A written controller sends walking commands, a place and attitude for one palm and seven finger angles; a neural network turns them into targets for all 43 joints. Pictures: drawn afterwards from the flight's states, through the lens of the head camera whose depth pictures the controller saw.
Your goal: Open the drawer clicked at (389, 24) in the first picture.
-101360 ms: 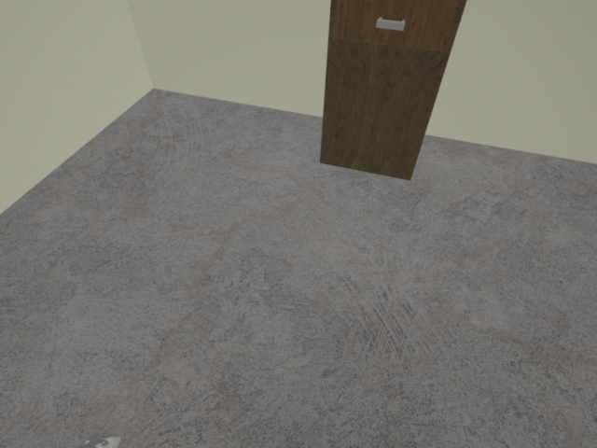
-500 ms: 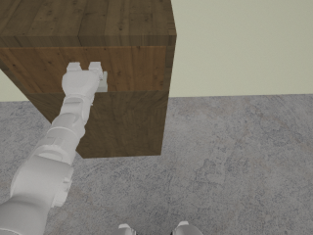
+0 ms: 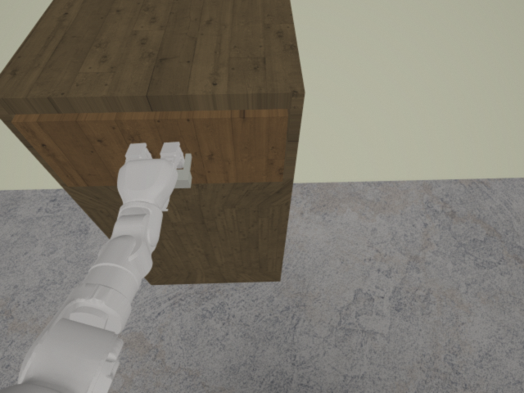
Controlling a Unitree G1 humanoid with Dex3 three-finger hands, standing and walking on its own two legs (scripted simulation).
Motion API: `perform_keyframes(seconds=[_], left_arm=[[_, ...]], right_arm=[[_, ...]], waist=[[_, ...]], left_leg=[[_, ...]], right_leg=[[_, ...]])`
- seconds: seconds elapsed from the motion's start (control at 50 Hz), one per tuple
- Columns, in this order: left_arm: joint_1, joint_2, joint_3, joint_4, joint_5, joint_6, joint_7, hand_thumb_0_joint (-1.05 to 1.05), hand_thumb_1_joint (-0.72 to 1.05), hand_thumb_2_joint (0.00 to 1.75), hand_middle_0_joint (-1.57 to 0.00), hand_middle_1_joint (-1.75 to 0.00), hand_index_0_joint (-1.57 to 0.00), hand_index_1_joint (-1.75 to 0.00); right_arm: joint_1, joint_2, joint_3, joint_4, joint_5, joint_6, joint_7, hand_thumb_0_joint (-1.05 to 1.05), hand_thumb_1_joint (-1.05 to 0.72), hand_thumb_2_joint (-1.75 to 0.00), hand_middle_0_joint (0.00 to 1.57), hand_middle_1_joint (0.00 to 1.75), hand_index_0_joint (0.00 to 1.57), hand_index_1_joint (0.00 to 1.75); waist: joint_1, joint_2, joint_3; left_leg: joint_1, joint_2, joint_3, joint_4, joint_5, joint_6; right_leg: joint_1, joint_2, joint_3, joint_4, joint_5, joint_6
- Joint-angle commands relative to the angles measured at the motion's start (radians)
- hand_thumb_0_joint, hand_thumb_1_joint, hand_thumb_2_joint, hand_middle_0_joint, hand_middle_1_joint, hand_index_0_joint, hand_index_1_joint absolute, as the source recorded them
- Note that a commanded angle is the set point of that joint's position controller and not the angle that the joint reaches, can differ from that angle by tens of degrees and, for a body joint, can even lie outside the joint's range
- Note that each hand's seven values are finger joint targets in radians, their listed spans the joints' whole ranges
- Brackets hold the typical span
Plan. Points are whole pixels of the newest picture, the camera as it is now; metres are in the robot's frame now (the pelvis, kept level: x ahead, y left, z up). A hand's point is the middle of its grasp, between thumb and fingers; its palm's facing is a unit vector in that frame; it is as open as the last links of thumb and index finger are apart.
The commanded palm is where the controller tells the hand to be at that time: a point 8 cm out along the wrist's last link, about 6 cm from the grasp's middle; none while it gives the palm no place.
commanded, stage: pull the drawer open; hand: left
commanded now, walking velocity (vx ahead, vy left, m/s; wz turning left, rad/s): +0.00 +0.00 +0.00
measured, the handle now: (162, 169) +0.49 +0.18 +0.02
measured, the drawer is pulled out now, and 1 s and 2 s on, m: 0.01 0.13 0.30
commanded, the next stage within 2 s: open the thumb to release the handle in 1.90 s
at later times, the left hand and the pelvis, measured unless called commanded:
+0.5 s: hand (159, 202) +0.42 +0.18 +0.01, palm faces -0.04 -0.03 -1.00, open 7.5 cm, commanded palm +0.37 +0.17 +0.05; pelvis +0.00 -0.02 +0.00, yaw +2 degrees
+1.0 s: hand (149, 265) +0.31 +0.18 +0.01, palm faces +0.02 -0.10 -0.99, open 7.3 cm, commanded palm +0.26 +0.18 +0.05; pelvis +0.01 -0.01 +0.01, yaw +1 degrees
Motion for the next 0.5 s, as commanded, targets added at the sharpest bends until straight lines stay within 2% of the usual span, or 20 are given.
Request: perform_keyframes(seconds=[0.0,0.02,0.04,0.06,0.08,0.1,0.14,0.16,0.18,0.22,0.24,0.28,0.3,0.32,0.34,0.36,0.38,0.42,0.44,0.48], left_arm=[[-0.062,0.046,0.002,-0.231,-0.014,0.012,-0.001,0.00,0.90,0.90,-0.40,-1.35,-0.40,-1.35],[-0.199,0.052,-0.018,-0.238,-0.014,0.017,0.001,0.00,0.90,0.90,-0.40,-1.35,-0.40,-1.35],[-0.337,0.088,-0.005,-0.227,-0.002,0.015,0.009,0.00,0.90,0.90,-0.40,-1.35,-0.40,-1.35],[-0.401,0.115,0.008,-0.151,0.019,0.018,0.014,0.00,0.90,0.90,-0.40,-1.35,-0.40,-1.35],[-0.382,0.096,-0.002,-0.111,0.028,0.022,0.016,0.00,0.90,0.90,-0.40,-1.35,-0.40,-1.35],[-0.382,0.114,0.014,-0.099,0.031,0.021,0.018,0.00,0.90,0.90,-0.40,-1.35,-0.40,-1.35],[-0.424,0.118,0.012,-0.110,0.034,0.016,0.019,0.00,0.90,0.90,-0.40,-1.35,-0.40,-1.35],[-0.427,0.119,0.016,-0.100,0.034,0.015,0.018,0.00,0.90,0.90,-0.40,-1.35,-0.40,-1.35],[-0.440,0.073,-0.020,-0.098,0.026,0.012,0.017,0.00,0.90,0.90,-0.40,-1.35,-0.40,-1.35],[-0.441,0.099,0.007,-0.076,0.016,0.004,0.012,0.00,0.90,0.90,-0.40,-1.35,-0.40,-1.35],[-0.445,0.082,-0.007,-0.074,0.013,-0.002,0.010,0.00,0.90,0.90,-0.40,-1.35,-0.40,-1.35],[-0.436,0.115,0.018,-0.043,0.012,-0.008,0.009,0.00,0.90,0.90,-0.40,-1.35,-0.40,-1.35],[-0.434,0.107,0.009,-0.031,0.012,-0.010,0.008,0.00,0.90,0.90,-0.40,-1.35,-0.40,-1.35],[-0.449,0.111,0.012,-0.043,0.009,-0.020,0.005,0.00,0.90,0.90,-0.40,-1.35,-0.40,-1.35],[-0.400,0.123,0.027,-0.039,0.014,-0.026,0.006,0.00,0.90,0.90,-0.40,-1.35,-0.40,-1.35],[-0.350,0.104,0.021,-0.041,0.009,-0.030,0.003,0.00,0.90,0.90,-0.40,-1.35,-0.40,-1.35],[-0.323,0.094,0.012,-0.041,0.006,-0.033,0.001,0.00,0.90,0.90,-0.40,-1.35,-0.40,-1.35],[-0.262,0.095,0.026,-0.069,0.000,-0.045,-0.005,0.00,0.90,0.90,-0.40,-1.35,-0.40,-1.35],[-0.211,0.074,0.009,-0.093,-0.004,-0.048,-0.009,0.00,0.90,0.90,-0.40,-1.35,-0.40,-1.35],[-0.147,0.073,0.013,-0.128,-0.012,-0.047,-0.011,0.00,0.90,0.90,-0.40,-1.35,-0.40,-1.35]], right_arm=[[0.018,-0.143,-0.059,-0.102,-0.006,-0.014,0.002,0.00,-0.90,-0.90,0.20,0.30,0.20,0.30],[0.018,-0.150,-0.055,-0.086,-0.008,-0.009,-0.002,0.00,-0.90,-0.90,0.20,0.30,0.20,0.30],[0.030,-0.151,-0.055,-0.068,-0.010,-0.007,-0.009,0.00,-0.90,-0.90,0.20,0.30,0.20,0.30],[0.041,-0.149,-0.056,-0.044,-0.012,-0.004,-0.017,0.00,-0.90,-0.90,0.20,0.30,0.20,0.30],[0.043,-0.144,-0.054,-0.047,-0.016,-0.006,-0.019,0.00,-0.90,-0.90,0.20,0.30,0.20,0.30],[0.041,-0.144,-0.055,-0.045,-0.016,-0.004,-0.020,0.00,-0.90,-0.90,0.20,0.30,0.20,0.30],[0.038,-0.138,-0.054,-0.047,-0.022,0.000,-0.024,0.00,-0.90,-0.90,0.20,0.30,0.20,0.30],[0.037,-0.136,-0.054,-0.046,-0.021,0.004,-0.024,0.00,-0.90,-0.90,0.20,0.30,0.20,0.30],[0.031,-0.131,-0.053,-0.050,-0.024,0.004,-0.023,0.00,-0.90,-0.90,0.20,0.30,0.20,0.30],[0.030,-0.133,-0.054,-0.049,-0.023,0.007,-0.025,0.00,-0.90,-0.90,0.20,0.30,0.20,0.30],[0.027,-0.131,-0.052,-0.056,-0.024,0.007,-0.026,0.00,-0.90,-0.90,0.20,0.30,0.20,0.30],[0.022,-0.133,-0.048,-0.060,-0.023,0.007,-0.031,0.00,-0.90,-0.90,0.20,0.30,0.20,0.30],[0.020,-0.132,-0.045,-0.064,-0.022,0.006,-0.032,0.00,-0.90,-0.90,0.20,0.30,0.20,0.30],[0.021,-0.134,-0.045,-0.066,-0.022,0.004,-0.033,0.00,-0.90,-0.90,0.20,0.30,0.20,0.30],[0.017,-0.130,-0.046,-0.074,-0.021,0.004,-0.033,0.00,-0.90,-0.90,0.20,0.30,0.20,0.30],[0.014,-0.127,-0.045,-0.083,-0.021,0.004,-0.031,0.00,-0.90,-0.90,0.20,0.30,0.20,0.30],[0.007,-0.126,-0.043,-0.088,-0.018,0.003,-0.029,0.00,-0.90,-0.90,0.20,0.30,0.20,0.30],[0.003,-0.129,-0.045,-0.101,-0.018,0.003,-0.026,0.00,-0.90,-0.90,0.20,0.30,0.20,0.30],[-0.003,-0.125,-0.044,-0.112,-0.014,0.003,-0.022,0.00,-0.90,-0.90,0.20,0.30,0.20,0.30],[-0.010,-0.129,-0.046,-0.118,-0.011,0.002,-0.019,0.00,-0.90,-0.90,0.20,0.30,0.20,0.30]], waist=[[0.024,-0.053,-0.344],[-0.016,-0.050,-0.329],[-0.039,-0.038,-0.297],[-0.053,-0.045,-0.270],[-0.041,-0.054,-0.264],[-0.035,-0.042,-0.282],[-0.031,-0.015,-0.347],[-0.030,-0.011,-0.346],[-0.039,-0.019,-0.350],[-0.041,-0.051,-0.350],[-0.041,-0.048,-0.351],[-0.040,-0.067,-0.330],[-0.043,-0.084,-0.323],[-0.040,-0.070,-0.328],[-0.021,-0.052,-0.343],[-0.008,-0.050,-0.350],[-0.007,-0.048,-0.328],[0.011,-0.064,-0.346],[0.020,-0.045,-0.348],[0.026,-0.069,-0.333]], left_leg=[[0.352,-0.007,-0.060,-0.028,0.737,0.000],[0.352,-0.009,-0.063,-0.021,0.726,-0.002],[0.336,-0.012,-0.065,-0.022,0.673,-0.002],[0.316,-0.019,-0.065,-0.019,0.627,-0.003],[0.299,-0.026,-0.060,-0.023,0.603,-0.003],[0.305,-0.029,-0.055,-0.022,0.600,-0.003],[0.320,-0.036,-0.052,-0.010,0.628,-0.002],[0.322,-0.036,-0.054,-0.005,0.638,-0.004],[0.321,-0.038,-0.054,-0.002,0.633,-0.003],[0.303,-0.041,-0.057,0.000,0.610,0.000],[0.297,-0.044,-0.052,-0.001,0.591,0.002],[0.258,-0.050,-0.046,-0.007,0.523,0.003],[0.242,-0.054,-0.044,-0.010,0.491,0.005],[0.232,-0.056,-0.044,-0.014,0.481,0.005],[0.236,-0.056,-0.040,-0.016,0.473,0.005],[0.241,-0.057,-0.037,-0.020,0.481,0.005],[0.234,-0.056,-0.035,-0.025,0.460,0.005],[0.229,-0.055,-0.037,-0.033,0.476,0.005],[0.237,-0.053,-0.033,-0.036,0.479,0.005],[0.235,-0.048,-0.029,-0.047,0.469,0.006]], right_leg=[[0.180,0.046,-0.051,-0.039,0.531,-0.042],[0.162,0.045,-0.050,-0.042,0.545,-0.038],[0.129,0.045,-0.050,-0.045,0.515,-0.036],[0.105,0.046,-0.051,-0.040,0.485,-0.038],[0.108,0.046,-0.054,-0.043,0.470,-0.041],[0.118,0.045,-0.049,-0.042,0.482,-0.044],[0.141,0.039,-0.041,-0.032,0.514,-0.043],[0.140,0.040,-0.042,-0.025,0.522,-0.046],[0.139,0.039,-0.043,-0.029,0.522,-0.042],[0.154,0.040,-0.041,-0.029,0.522,-0.043],[0.157,0.038,-0.039,-0.030,0.525,-0.041],[0.170,0.036,-0.035,-0.036,0.510,-0.040],[0.174,0.036,-0.033,-0.040,0.499,-0.039],[0.184,0.033,-0.031,-0.041,0.496,-0.041],[0.192,0.033,-0.027,-0.040,0.488,-0.042],[0.201,0.035,-0.030,-0.040,0.491,-0.044],[0.197,0.036,-0.029,-0.048,0.477,-0.044],[0.230,0.036,-0.029,-0.047,0.490,-0.047],[0.235,0.037,-0.026,-0.048,0.495,-0.047],[0.245,0.038,-0.029,-0.057,0.491,-0.046]])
